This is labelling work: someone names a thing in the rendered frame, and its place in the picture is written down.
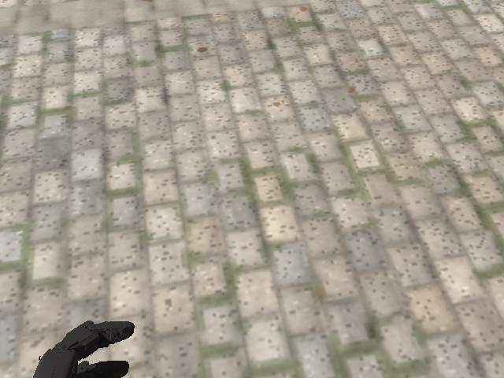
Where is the robot left hand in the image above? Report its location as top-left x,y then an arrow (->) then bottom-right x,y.
33,321 -> 135,378

